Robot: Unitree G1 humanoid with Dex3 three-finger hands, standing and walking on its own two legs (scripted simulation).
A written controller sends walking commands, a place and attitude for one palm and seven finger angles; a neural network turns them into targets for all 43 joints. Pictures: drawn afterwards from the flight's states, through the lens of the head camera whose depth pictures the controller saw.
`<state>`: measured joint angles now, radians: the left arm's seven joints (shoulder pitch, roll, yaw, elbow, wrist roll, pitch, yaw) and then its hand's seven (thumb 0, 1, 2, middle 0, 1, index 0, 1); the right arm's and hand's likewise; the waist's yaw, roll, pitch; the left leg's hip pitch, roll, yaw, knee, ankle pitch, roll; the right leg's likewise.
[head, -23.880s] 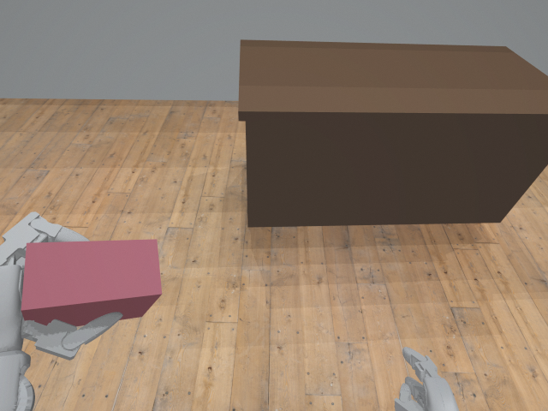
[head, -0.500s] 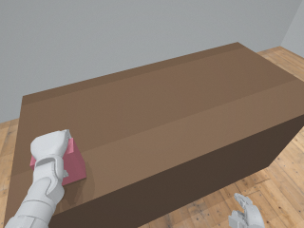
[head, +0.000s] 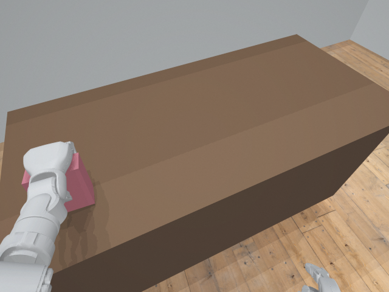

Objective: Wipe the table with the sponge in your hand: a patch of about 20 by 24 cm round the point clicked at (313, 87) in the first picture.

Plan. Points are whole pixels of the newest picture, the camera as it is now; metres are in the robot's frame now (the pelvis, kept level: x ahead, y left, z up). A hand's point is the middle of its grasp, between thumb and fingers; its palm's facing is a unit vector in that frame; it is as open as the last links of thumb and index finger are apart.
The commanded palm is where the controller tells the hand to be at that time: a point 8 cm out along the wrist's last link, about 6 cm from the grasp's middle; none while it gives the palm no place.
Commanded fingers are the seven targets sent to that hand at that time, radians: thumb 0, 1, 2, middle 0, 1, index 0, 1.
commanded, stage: wipe forward along the first lane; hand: left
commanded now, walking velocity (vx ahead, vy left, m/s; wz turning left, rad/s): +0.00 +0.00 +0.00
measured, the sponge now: (65, 191) +0.33 +0.34 -0.02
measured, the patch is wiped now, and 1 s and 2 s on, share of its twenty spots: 0.25 0.25 0.40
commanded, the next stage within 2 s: slide across to the middle lane in 0.62 s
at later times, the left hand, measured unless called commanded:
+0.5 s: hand (57, 160) +0.38 +0.37 +0.03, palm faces -0.13 +0.00 -0.99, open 10.4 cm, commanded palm +0.38 +0.36 +0.06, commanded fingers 0.00 0.10 1.30 -1.20 -1.60 -1.20 -1.60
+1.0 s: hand (62, 146) +0.42 +0.37 +0.03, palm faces -0.11 +0.00 -0.99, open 10.5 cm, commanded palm +0.41 +0.34 +0.08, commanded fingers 0.00 0.10 1.30 -1.20 -1.60 -1.20 -1.60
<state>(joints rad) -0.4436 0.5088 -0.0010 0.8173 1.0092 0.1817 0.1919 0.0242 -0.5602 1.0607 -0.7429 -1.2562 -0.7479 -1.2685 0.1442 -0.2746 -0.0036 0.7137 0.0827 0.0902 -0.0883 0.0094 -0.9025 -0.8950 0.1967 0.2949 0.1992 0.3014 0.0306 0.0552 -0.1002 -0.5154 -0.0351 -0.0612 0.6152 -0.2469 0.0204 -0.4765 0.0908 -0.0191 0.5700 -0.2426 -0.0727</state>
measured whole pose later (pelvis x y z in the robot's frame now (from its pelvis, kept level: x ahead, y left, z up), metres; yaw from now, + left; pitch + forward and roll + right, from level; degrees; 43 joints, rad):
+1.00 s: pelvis +0.02 +0.03 +0.00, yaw -1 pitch +14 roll -3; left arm -0.67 0.57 -0.02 1.05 1.00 0.17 0.26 0.01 -0.55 1.07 -0.71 -1.30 -0.71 -1.32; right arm 0.29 -0.25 -0.02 0.76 0.08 0.09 -0.05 0.01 -0.90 -0.89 0.20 0.29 0.20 0.30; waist -0.04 0.05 -0.14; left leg -0.63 -0.04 -0.05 0.68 -0.29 0.06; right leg -0.56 0.08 -0.01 0.57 -0.26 -0.03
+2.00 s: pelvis +0.04 +0.02 +0.01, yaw -1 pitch +9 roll -2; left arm -0.50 0.37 -0.12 0.81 0.96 0.43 0.29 0.00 -0.51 1.07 -0.65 -1.37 -0.65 -1.38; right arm 0.16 -0.28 -0.01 0.71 0.09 0.19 -0.02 0.01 -0.91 -0.90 0.19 0.29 0.20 0.30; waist -0.01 0.04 -0.14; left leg -0.43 -0.04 -0.04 0.55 -0.28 0.05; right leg -0.38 0.08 0.02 0.47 -0.26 -0.04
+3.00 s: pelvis +0.04 +0.03 +0.01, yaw -1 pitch +4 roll -1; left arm -0.15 0.27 -0.31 0.33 0.97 0.60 0.27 0.01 -0.50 1.06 -0.62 -1.39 -0.63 -1.40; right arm 0.01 -0.24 0.03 0.63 0.10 0.21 0.02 0.01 -0.90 -0.90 0.19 0.29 0.20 0.30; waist 0.07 0.05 -0.14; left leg -0.33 -0.06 -0.03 0.55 -0.29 0.06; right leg -0.29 0.06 0.02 0.51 -0.28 -0.04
